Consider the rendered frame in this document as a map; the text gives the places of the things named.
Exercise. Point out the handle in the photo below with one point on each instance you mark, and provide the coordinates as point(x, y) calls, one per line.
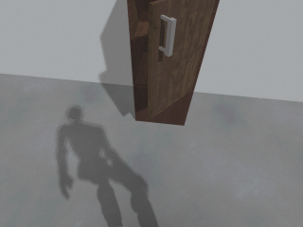
point(170, 35)

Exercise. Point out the cupboard door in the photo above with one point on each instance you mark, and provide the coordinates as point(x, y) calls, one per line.
point(170, 78)

